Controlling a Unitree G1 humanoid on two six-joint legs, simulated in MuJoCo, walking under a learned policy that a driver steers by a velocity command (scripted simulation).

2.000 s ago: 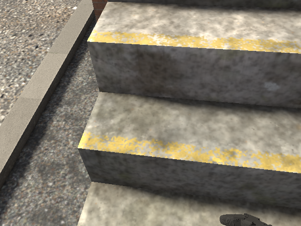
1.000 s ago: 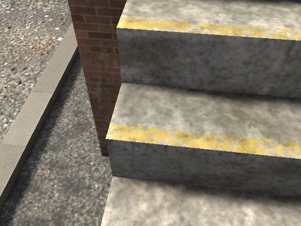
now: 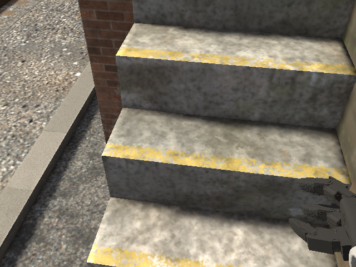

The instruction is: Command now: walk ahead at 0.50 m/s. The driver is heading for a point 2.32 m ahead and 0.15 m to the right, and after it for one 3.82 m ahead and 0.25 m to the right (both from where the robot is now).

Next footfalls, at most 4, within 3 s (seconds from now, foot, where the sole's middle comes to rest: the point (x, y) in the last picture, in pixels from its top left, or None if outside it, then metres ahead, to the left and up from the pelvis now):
0.06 right None -0.06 -0.09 -0.88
0.38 left None -0.25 0.05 -1.08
0.72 right None -0.25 -0.19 -1.07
1.16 left None -0.19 0.09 -1.08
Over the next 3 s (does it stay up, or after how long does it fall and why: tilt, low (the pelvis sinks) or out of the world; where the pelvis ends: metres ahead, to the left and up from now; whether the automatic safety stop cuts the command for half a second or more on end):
stays up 0.10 0.01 -0.09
